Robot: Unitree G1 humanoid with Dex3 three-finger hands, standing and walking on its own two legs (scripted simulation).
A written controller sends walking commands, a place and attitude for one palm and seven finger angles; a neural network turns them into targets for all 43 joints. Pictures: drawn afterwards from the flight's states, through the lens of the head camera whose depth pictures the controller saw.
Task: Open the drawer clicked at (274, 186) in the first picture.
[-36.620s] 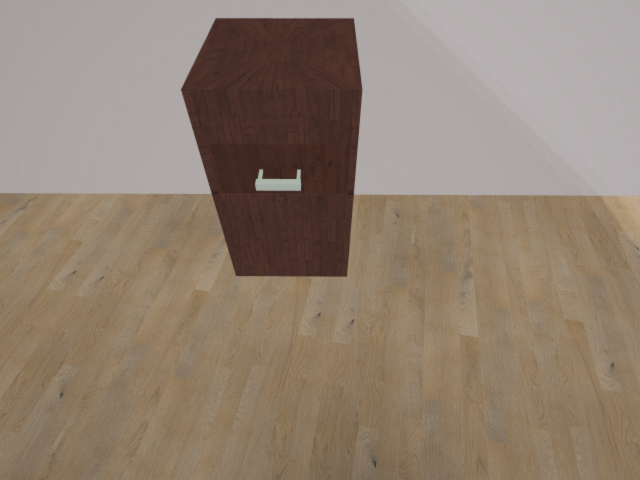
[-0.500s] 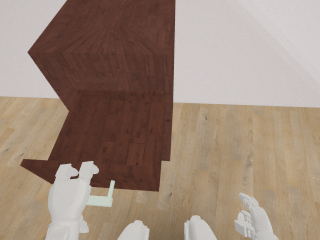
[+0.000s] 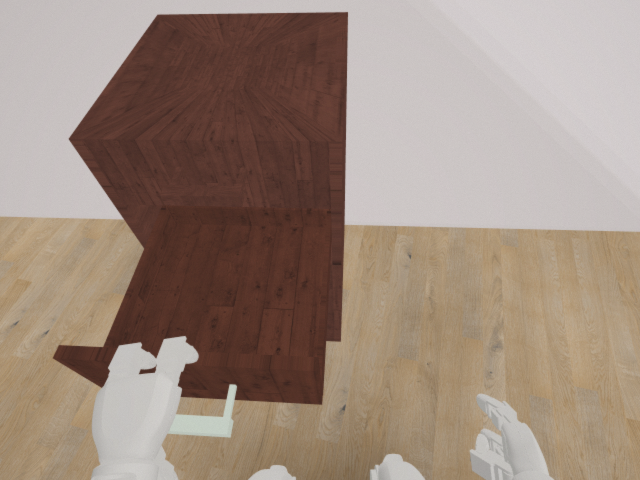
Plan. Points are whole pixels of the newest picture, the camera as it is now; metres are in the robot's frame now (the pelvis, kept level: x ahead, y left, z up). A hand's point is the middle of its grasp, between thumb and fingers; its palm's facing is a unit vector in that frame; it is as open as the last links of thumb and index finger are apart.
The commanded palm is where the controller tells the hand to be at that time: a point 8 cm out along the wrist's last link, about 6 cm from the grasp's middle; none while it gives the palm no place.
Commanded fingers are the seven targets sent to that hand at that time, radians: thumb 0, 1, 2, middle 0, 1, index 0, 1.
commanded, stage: lift the hand off the handle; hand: left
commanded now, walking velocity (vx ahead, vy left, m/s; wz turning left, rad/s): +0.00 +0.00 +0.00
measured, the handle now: (193, 408) +0.24 +0.23 -0.16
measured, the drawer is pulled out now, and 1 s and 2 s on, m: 0.30 0.30 0.30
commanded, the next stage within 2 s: draw the hand back to the body in 0.24 s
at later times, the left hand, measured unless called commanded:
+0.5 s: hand (142, 415) +0.19 +0.22 +0.01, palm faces +0.05 -0.09 -0.99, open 13.8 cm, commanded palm +0.17 +0.22 +0.07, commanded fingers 0.00 -0.50 0.30 -0.30 -1.20 -0.30 -1.20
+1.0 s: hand (80, 397) +0.19 +0.24 +0.10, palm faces +0.13 -0.39 -0.91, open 13.8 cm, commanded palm +0.16 +0.25 +0.15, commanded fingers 0.00 -0.36 0.36 -0.29 -1.11 -0.29 -1.11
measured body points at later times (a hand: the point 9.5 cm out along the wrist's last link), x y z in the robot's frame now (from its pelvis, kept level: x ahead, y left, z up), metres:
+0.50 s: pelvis +0.00 +0.00 +0.01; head +0.04 -0.03 +0.46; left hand +0.19 +0.22 +0.06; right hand +0.20 -0.23 -0.09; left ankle -0.02 +0.13 -0.66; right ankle +0.03 -0.11 -0.66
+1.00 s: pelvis +0.01 +0.00 +0.04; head +0.03 -0.03 +0.49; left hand +0.18 +0.26 +0.15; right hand +0.21 -0.22 -0.05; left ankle -0.02 +0.13 -0.66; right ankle +0.03 -0.11 -0.66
